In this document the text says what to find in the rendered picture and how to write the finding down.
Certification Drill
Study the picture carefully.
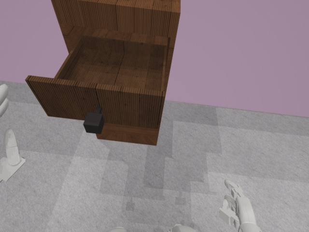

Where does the cabinet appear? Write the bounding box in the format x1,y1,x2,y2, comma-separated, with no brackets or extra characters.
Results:
51,0,181,146

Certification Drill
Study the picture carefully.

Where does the right robot hand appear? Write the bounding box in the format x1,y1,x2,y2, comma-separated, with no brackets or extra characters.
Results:
220,179,257,229

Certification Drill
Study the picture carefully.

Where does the drawer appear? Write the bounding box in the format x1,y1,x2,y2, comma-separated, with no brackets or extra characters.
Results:
25,35,167,129

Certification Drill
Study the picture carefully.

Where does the left robot hand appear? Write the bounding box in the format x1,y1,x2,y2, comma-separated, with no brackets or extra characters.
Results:
0,84,25,182

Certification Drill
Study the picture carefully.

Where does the handle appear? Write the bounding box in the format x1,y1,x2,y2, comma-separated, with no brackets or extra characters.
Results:
83,106,104,134

